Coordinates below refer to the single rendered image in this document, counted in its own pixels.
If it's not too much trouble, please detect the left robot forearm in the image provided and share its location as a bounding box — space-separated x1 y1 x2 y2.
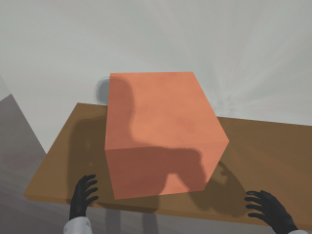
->
63 216 93 234

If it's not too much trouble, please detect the table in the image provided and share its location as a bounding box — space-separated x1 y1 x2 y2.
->
23 102 312 231

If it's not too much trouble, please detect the robot right hand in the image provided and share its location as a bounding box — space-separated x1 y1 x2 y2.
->
244 190 298 234

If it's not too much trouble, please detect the carton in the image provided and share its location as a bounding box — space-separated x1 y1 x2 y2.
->
104 71 229 200

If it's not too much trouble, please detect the robot left hand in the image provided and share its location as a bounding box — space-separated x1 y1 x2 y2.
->
69 175 98 220

